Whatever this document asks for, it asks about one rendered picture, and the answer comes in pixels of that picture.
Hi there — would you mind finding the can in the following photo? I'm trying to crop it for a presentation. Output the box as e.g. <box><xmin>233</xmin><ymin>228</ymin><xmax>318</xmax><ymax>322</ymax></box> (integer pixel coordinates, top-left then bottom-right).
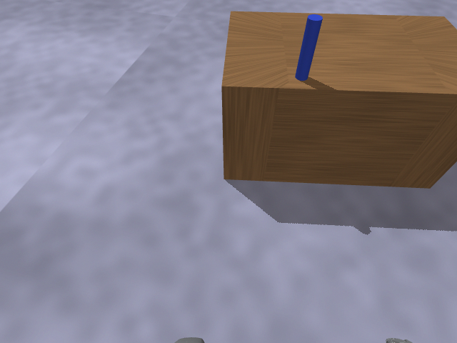
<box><xmin>295</xmin><ymin>14</ymin><xmax>323</xmax><ymax>81</ymax></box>

